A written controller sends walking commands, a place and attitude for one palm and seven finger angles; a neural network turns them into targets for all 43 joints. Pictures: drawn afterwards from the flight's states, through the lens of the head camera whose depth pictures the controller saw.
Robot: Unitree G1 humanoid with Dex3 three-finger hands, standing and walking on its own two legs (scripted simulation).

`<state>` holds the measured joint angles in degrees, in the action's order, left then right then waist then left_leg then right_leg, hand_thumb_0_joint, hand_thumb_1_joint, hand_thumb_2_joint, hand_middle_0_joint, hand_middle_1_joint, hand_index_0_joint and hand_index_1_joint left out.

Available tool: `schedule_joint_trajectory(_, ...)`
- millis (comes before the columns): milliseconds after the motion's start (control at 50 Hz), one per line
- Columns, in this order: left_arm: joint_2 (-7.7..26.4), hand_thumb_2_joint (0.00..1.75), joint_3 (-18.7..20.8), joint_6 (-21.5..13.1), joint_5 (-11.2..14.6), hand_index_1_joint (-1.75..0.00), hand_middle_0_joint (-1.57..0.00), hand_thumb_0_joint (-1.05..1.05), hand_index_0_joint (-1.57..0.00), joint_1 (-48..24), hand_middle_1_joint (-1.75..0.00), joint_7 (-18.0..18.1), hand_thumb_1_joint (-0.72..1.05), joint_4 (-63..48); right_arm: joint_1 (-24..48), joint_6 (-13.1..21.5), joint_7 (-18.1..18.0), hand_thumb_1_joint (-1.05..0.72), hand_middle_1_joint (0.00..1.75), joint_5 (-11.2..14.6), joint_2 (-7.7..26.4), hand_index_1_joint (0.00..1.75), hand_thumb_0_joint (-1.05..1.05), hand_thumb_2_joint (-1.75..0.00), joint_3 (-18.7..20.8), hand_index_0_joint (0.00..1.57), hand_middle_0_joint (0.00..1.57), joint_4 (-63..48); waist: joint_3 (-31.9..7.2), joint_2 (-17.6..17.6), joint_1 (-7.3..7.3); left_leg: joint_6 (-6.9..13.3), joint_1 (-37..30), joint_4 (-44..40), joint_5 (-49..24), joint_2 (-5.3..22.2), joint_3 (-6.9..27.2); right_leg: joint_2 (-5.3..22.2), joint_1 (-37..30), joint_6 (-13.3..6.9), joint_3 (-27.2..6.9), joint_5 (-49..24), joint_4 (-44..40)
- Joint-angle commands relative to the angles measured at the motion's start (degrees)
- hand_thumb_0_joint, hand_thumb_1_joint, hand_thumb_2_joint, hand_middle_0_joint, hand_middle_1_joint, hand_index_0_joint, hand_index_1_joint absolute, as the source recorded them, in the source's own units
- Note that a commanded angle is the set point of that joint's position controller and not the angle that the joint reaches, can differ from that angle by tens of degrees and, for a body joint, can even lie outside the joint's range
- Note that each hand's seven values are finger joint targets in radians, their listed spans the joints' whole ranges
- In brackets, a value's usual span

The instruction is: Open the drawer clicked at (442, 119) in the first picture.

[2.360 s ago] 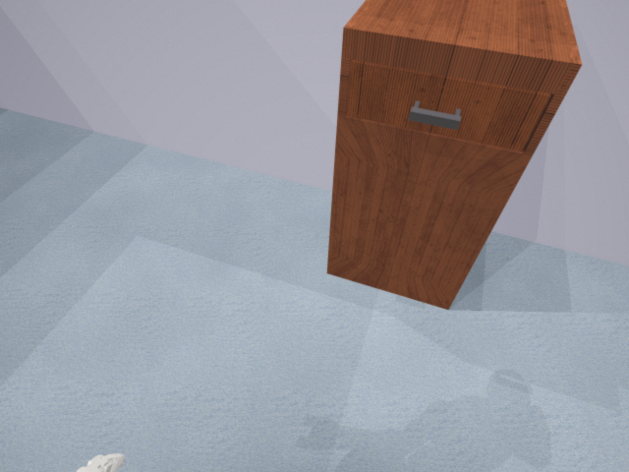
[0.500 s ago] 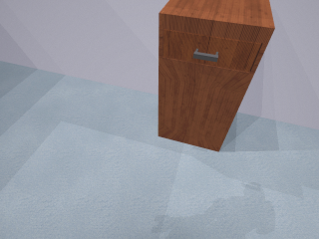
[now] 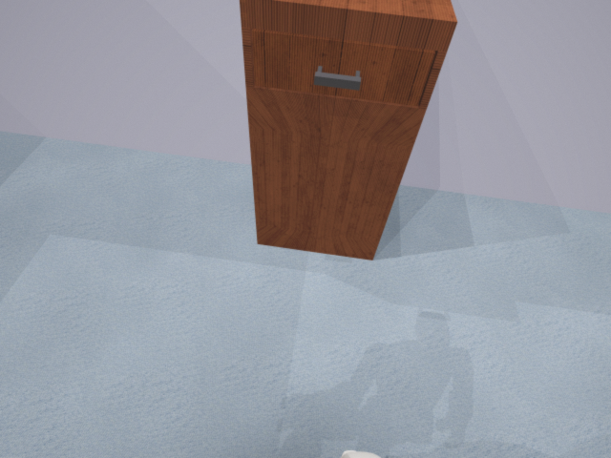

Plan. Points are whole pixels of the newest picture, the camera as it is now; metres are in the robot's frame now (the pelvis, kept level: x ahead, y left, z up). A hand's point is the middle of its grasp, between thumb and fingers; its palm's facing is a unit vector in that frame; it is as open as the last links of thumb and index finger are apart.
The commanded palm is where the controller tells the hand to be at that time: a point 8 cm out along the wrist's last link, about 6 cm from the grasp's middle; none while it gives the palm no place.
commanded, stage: take the last steps up to it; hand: left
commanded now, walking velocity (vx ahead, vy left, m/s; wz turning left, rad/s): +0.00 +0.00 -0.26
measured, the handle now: (338, 76) +0.93 -0.03 +0.01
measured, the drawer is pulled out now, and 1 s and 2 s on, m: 0.00 0.00 0.00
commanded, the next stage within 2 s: come to a stop and stand still in 1.16 s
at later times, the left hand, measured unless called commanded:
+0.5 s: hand out of the picture +0.04 +0.15 -0.19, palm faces -0.07 -0.99 -0.13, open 7.4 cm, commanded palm none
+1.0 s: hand (292, 319) +0.38 +0.03 -0.17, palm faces -0.22 -0.96 -0.19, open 7.4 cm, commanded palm none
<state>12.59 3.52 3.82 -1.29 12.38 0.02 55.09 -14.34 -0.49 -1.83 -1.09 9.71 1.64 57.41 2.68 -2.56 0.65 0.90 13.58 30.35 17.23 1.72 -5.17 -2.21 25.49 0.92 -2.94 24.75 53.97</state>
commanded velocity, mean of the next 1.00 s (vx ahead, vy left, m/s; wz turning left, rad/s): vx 0.29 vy -0.12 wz -0.07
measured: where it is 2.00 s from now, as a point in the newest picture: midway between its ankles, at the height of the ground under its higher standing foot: (357, 424)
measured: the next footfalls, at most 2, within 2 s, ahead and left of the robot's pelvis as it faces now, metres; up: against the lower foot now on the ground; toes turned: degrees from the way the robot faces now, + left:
right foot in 0.18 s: +0.00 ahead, -0.12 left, +0.00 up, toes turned -8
left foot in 0.52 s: +0.17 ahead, +0.08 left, +0.00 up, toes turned +1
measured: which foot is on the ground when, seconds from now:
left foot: down 0.00-0.18, up 0.20-0.50, down 0.52-0.96, up 0.98-1.00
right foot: up 0.00-0.16, down 0.18-0.52, up 0.54-0.94, down 0.96-1.00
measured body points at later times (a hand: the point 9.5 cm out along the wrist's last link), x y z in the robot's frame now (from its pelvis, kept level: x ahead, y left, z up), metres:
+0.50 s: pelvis +0.07 -0.02 -0.01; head +0.08 +0.01 +0.44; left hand +0.05 +0.21 -0.17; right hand +0.09 -0.28 -0.14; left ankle +0.12 +0.08 -0.73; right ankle -0.04 -0.12 -0.73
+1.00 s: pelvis +0.23 -0.12 -0.02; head +0.27 -0.14 +0.43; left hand +0.39 +0.08 -0.16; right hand +0.06 -0.28 -0.17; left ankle +0.13 +0.07 -0.70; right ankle +0.28 -0.24 -0.74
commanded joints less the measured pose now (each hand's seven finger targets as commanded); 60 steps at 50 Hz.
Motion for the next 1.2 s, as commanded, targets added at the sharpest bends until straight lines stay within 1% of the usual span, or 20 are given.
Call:
schedule_joint_trajectory(0,1.96,0.90,0.58,-1.33,0.09,-0.30,-0.20,0.00,-0.20,0.20,-0.30,-0.10,0.90,-3.97,-0.20,1.45,-0.76,-0.90,0.30,-0.70,10.18,0.30,0.00,-0.90,2.65,0.20,0.20,-3.01,-1.49,12.80,-0.13,8.41,-4.00,-10.69,-21.90,14.78,8.33,3.09,-0.52,0.68,4.32,1.87,-3.86)
schedule_joint_trajectory(120,2.86,0.90,0.72,-2.44,-0.45,-0.30,-0.20,0.00,-0.20,4.14,-0.30,-1.23,0.90,-1.94,-3.67,0.94,-0.06,-0.90,0.30,-0.50,12.27,0.30,0.00,-0.90,3.63,0.20,0.20,-0.72,-2.15,7.77,-0.74,3.78,3.72,-4.21,0.49,14.98,6.99,1.40,-18.30,-1.41,7.83,-6.48,-28.14)
schedule_joint_trajectory(140,5.60,0.90,1.46,-3.06,-0.75,-0.30,-0.20,0.00,-0.20,7.66,-0.30,-1.03,0.90,-1.10,-2.63,0.99,0.18,-0.90,0.30,-0.25,10.22,0.30,0.00,-0.90,3.14,0.20,0.20,-1.62,-2.09,-0.35,-2.81,0.73,12.61,5.31,8.96,11.28,1.95,7.80,-25.29,-4.12,-0.76,-0.99,-34.84)
schedule_joint_trajectory(160,10.94,0.90,2.48,-3.41,-0.97,-0.30,-0.20,0.00,-0.20,11.23,-0.30,-0.29,0.90,0.04,0.99,1.22,0.54,-0.90,0.30,0.14,5.70,0.30,0.00,-0.90,1.82,0.20,0.20,-4.27,-0.36,-16.64,-4.79,-2.92,26.33,20.04,19.47,2.56,-5.16,19.94,-29.69,-10.40,-20.48,4.00,-42.91)
schedule_joint_trajectory(180,11.09,0.90,2.66,-3.71,-0.16,-0.30,-0.20,0.00,-0.20,14.85,-0.30,0.36,0.90,0.53,7.65,0.98,0.70,-0.90,0.30,-0.43,8.23,0.30,0.00,-0.90,1.99,0.20,0.20,-6.37,1.83,-13.84,-8.01,-1.99,28.26,28.07,17.82,3.43,1.50,22.42,-23.51,-13.89,-24.85,8.21,-45.93)
schedule_joint_trajectory(260,6.84,0.90,1.26,-5.57,-0.60,-0.30,-0.20,0.00,-0.20,6.12,-0.30,0.96,0.90,0.07,4.21,1.19,1.95,-0.90,0.30,-0.78,6.04,0.30,0.00,-0.90,2.37,0.20,0.20,-4.16,3.12,-2.04,-0.60,-2.71,22.01,30.27,6.44,5.76,2.03,16.46,-15.29,-13.14,-11.94,-2.37,-42.30)
schedule_joint_trajectory(400,6.79,0.90,0.94,-5.86,-0.64,-0.30,-0.20,0.00,-0.20,9.23,-0.30,0.44,0.90,3.40,3.58,2.09,2.09,-0.90,0.30,-0.28,4.08,0.30,0.00,-0.90,2.23,0.20,0.20,-4.03,3.18,-4.65,-0.74,-2.41,11.60,12.76,2.71,3.86,-1.61,13.76,-12.81,-11.86,-7.81,-8.26,-40.17)
schedule_joint_trajectory(460,5.10,0.90,0.93,-5.52,-0.09,-0.30,-0.20,0.00,-0.20,8.28,-0.30,0.09,0.90,4.11,-7.25,3.39,0.93,-0.90,0.30,-0.40,5.65,0.30,0.00,-0.90,2.50,0.20,0.20,0.26,-0.73,2.42,3.78,-1.98,-8.65,-1.98,-3.50,2.68,-2.81,8.76,-6.76,-8.34,-3.11,-12.09,-26.79)
schedule_joint_trajectory(500,0.76,0.90,0.27,-5.30,0.20,-0.30,-0.20,0.00,-0.20,9.70,-0.30,-1.03,0.90,1.69,-19.78,3.82,-0.34,-0.90,0.30,-1.28,16.55,0.30,0.00,-0.90,4.41,0.20,0.20,3.50,-5.49,24.68,6.37,6.73,-20.85,-18.38,9.39,28.12,33.03,-1.09,10.72,-2.96,5.62,7.34,5.64)
schedule_joint_trajectory(520,3.43,0.90,0.63,-4.75,-0.69,-0.30,-0.20,0.00,-0.20,5.84,-0.30,-0.84,0.90,0.74,-18.13,3.52,-0.82,-0.90,0.30,-1.02,15.90,0.30,0.00,-0.90,4.10,0.20,0.20,3.52,-3.44,18.78,6.47,8.85,-15.05,-20.83,15.49,30.51,36.62,2.20,12.48,-3.48,0.70,6.59,14.46)
schedule_joint_trajectory(560,2.05,0.90,0.94,-4.76,-1.12,-0.30,-0.20,0.00,-0.20,2.40,-0.30,-1.66,0.90,1.40,-11.18,4.09,-0.79,-0.90,0.30,-0.94,10.26,0.30,0.00,-0.90,2.77,0.20,0.20,2.37,4.98,9.10,3.26,6.86,-5.21,-22.02,13.33,25.24,26.79,6.61,14.54,-2.70,0.06,-3.67,18.39)
schedule_joint_trajectory(640,-0.95,0.90,0.81,-3.60,-0.92,-0.30,-0.20,0.00,-0.20,6.34,-0.30,-2.32,0.90,3.82,-9.28,5.26,-0.87,-0.90,0.30,-0.60,6.40,0.30,0.00,-0.90,1.80,0.20,0.20,3.26,2.77,10.08,-0.21,4.48,-3.39,-19.22,-7.31,17.89,7.13,7.85,9.24,-0.24,3.19,-10.89,12.28)
schedule_joint_trajectory(820,-1.72,0.90,0.12,-4.42,-0.32,-0.30,-0.20,0.00,-0.20,-6.69,-0.30,-2.37,0.90,0.10,-14.33,4.14,0.33,-0.90,0.30,-1.04,6.46,0.30,0.00,-0.90,3.04,0.20,0.20,6.02,5.32,12.60,2.79,4.71,-4.55,-17.97,-10.81,16.62,1.65,7.72,3.91,0.85,10.58,-13.10,-13.75)
schedule_joint_trajectory(860,-1.07,0.90,0.55,-5.16,-0.25,-0.30,-0.20,0.00,-0.20,-5.60,-0.30,-2.34,0.90,0.71,-13.29,3.84,0.35,-0.90,0.30,-1.13,7.14,0.30,0.00,-0.90,3.50,0.20,0.20,6.06,3.22,12.15,1.80,3.97,-4.31,-14.86,-10.78,16.93,1.58,6.60,-2.57,-0.04,11.31,-13.10,-18.71)
schedule_joint_trajectory(900,2.06,0.90,1.54,-6.26,-0.36,-0.30,-0.20,0.00,-0.20,5.58,-0.30,-1.83,0.90,4.46,-12.19,3.54,0.65,-0.90,0.30,-0.69,6.94,0.30,0.00,-0.90,3.55,0.20,0.20,6.30,-2.95,6.66,-3.69,1.11,-1.93,-0.50,-16.33,13.28,-2.09,3.96,-19.33,-1.41,12.84,-14.25,-25.75)
schedule_joint_trajectory(920,6.77,0.90,2.58,-7.09,-0.58,-0.30,-0.20,0.00,-0.20,14.13,-0.30,-1.12,0.90,7.10,-13.24,3.57,1.30,-0.90,0.30,-0.16,4.83,0.30,0.00,-0.90,3.10,0.20,0.20,6.20,-9.24,-3.34,-7.34,-0.44,7.74,14.25,-9.12,9.79,-4.96,11.56,-33.60,-3.82,4.42,-10.58,-28.41)
schedule_joint_trajectory(940,13.85,0.90,4.05,-7.39,-0.40,-0.30,-0.20,0.00,-0.20,19.85,-0.30,-0.17,0.90,8.74,-13.60,3.51,1.34,-0.90,0.30,0.58,-0.24,0.30,0.00,-0.90,1.66,0.20,0.20,3.80,-13.99,-18.59,-8.05,-2.03,21.49,33.81,18.28,1.83,-3.92,27.11,-41.73,-8.50,-17.69,-11.55,-34.51)
schedule_joint_trajectory(980,11.19,0.90,3.27,-6.96,0.23,-0.30,-0.20,0.00,-0.20,13.15,-0.30,0.45,0.90,7.28,-6.91,3.11,1.18,-0.90,0.30,0.52,1.32,0.30,0.00,-0.90,2.29,0.20,0.20,2.14,-8.79,-12.74,-6.67,-0.41,25.07,46.21,12.77,5.22,3.89,26.95,-29.47,-10.56,-18.90,-3.85,-40.64)
schedule_joint_trajectory(1020,4.24,0.90,1.32,-7.21,0.03,-0.30,-0.20,0.00,-0.20,5.35,-0.30,1.10,0.90,5.72,-4.92,2.80,1.42,-0.90,0.30,-0.30,1.28,0.30,0.00,-0.90,2.52,0.20,0.20,2.53,-1.27,-1.79,-2.65,-0.56,21.64,42.63,5.28,8.76,3.93,23.09,-17.22,-9.76,-7.40,-8.01,-40.78)
schedule_joint_trajectory(1180,2.58,0.90,-0.33,-7.82,-0.33,-0.30,-0.20,0.00,-0.20,5.25,-0.30,1.22,0.90,5.97,-3.35,1.54,2.31,-0.90,0.30,-0.49,-0.62,0.30,0.00,-0.90,1.28,0.20,0.20,0.96,-0.11,-5.11,0.37,-1.87,11.81,15.43,1.00,5.78,-1.34,17.95,-13.14,-10.20,4.58,-24.35,-40.05)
